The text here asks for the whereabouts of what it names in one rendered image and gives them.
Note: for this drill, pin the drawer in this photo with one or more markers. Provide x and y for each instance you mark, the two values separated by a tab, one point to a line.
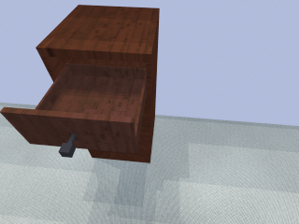
102	105

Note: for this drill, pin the handle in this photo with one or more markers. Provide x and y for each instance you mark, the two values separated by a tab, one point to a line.
68	149

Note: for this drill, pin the cabinet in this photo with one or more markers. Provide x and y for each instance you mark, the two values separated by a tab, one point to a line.
110	36

